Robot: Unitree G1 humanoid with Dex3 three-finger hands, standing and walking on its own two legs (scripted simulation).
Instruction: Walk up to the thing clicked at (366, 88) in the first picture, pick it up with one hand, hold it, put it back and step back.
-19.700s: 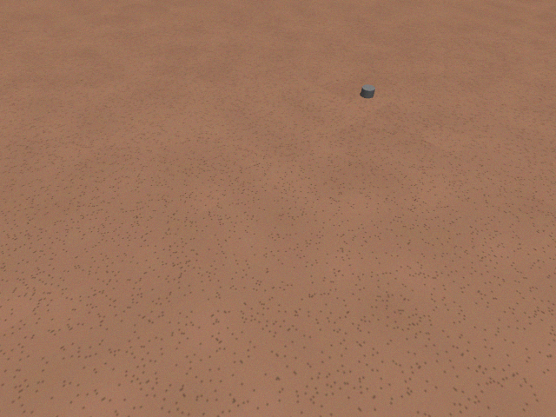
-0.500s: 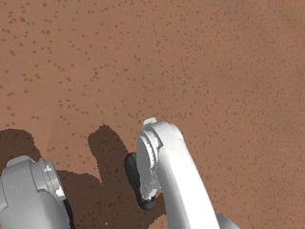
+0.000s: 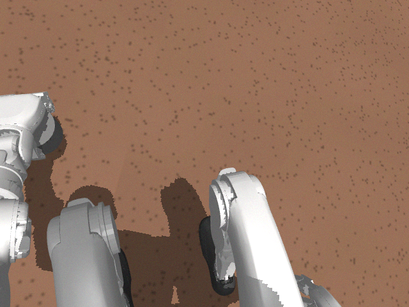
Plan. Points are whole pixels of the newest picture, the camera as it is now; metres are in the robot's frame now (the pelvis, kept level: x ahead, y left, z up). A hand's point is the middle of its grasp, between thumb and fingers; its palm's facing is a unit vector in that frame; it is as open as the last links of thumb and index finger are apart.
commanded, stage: lift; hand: left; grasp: from above
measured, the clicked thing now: (34, 130) +0.48 +0.27 -0.19
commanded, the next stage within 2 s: hold in 1.76 s
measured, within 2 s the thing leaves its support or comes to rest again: neither
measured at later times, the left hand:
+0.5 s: hand out of the picture +0.43 +0.28 -0.06, palm faces -0.48 -0.09 -0.87, open 11.2 cm
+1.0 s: hand out of the picture +0.36 +0.27 +0.13, palm faces -0.43 -0.13 -0.89, open 11.2 cm
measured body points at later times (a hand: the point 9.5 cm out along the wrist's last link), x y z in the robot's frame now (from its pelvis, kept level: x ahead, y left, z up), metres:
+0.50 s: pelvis +0.00 +0.00 +0.06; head +0.20 +0.05 +0.46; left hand +0.45 +0.29 -0.01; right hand +0.08 -0.27 -0.06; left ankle +0.08 +0.13 -0.29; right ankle +0.11 -0.13 -0.29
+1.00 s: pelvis +0.01 +0.00 +0.22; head +0.14 +0.03 +0.65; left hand +0.38 +0.27 +0.18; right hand +0.15 -0.25 +0.10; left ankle +0.08 +0.13 -0.29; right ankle +0.11 -0.13 -0.29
